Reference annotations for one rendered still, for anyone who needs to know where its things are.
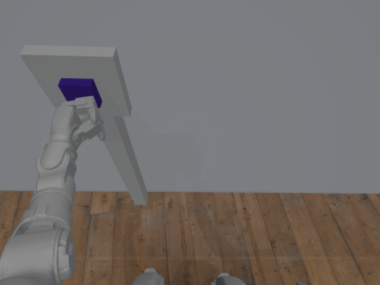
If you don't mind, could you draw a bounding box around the button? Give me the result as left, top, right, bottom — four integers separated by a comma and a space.
58, 78, 102, 108

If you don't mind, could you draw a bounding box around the robot right shin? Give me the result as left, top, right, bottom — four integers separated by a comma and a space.
217, 273, 229, 278

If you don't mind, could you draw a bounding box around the robot left shin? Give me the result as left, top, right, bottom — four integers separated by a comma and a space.
144, 268, 157, 273

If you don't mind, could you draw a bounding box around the robot shin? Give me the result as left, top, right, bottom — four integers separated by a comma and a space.
217, 273, 229, 278
144, 268, 157, 273

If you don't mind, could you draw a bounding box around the robot left forearm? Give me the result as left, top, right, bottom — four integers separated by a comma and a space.
0, 141, 78, 280

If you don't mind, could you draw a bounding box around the panel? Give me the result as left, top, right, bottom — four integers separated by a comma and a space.
19, 45, 148, 205

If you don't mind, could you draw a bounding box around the left robot hand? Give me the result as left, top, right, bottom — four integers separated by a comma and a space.
50, 96, 105, 150

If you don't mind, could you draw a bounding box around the left robot upper arm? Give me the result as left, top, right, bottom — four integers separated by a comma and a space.
0, 228, 77, 285

